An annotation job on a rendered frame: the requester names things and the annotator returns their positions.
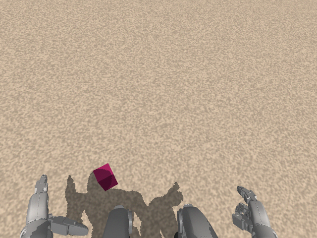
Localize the carton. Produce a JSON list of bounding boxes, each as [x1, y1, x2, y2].
[[93, 163, 118, 191]]

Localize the right robot hand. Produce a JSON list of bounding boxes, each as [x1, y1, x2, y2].
[[232, 186, 271, 234]]

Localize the right robot arm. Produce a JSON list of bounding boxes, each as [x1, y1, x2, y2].
[[252, 225, 278, 238]]

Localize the left robot arm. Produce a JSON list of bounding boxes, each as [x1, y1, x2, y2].
[[20, 220, 53, 238]]

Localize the left robot hand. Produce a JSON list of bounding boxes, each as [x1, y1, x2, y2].
[[26, 174, 89, 236]]

